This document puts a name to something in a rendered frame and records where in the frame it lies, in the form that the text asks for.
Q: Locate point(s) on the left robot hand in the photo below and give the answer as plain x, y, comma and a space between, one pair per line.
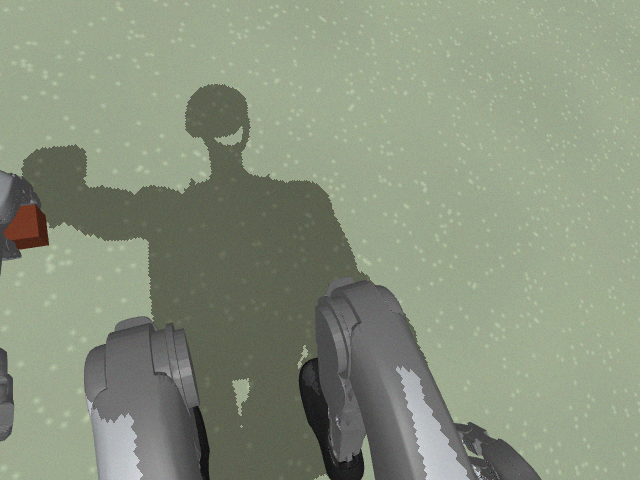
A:
15, 191

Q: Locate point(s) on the right robot hand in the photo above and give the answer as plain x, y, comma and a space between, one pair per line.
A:
501, 461

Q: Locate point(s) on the left robot foot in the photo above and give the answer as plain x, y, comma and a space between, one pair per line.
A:
205, 451

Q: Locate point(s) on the small box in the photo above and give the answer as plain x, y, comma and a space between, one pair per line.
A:
28, 229

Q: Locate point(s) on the right robot foot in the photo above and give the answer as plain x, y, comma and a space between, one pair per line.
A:
316, 410

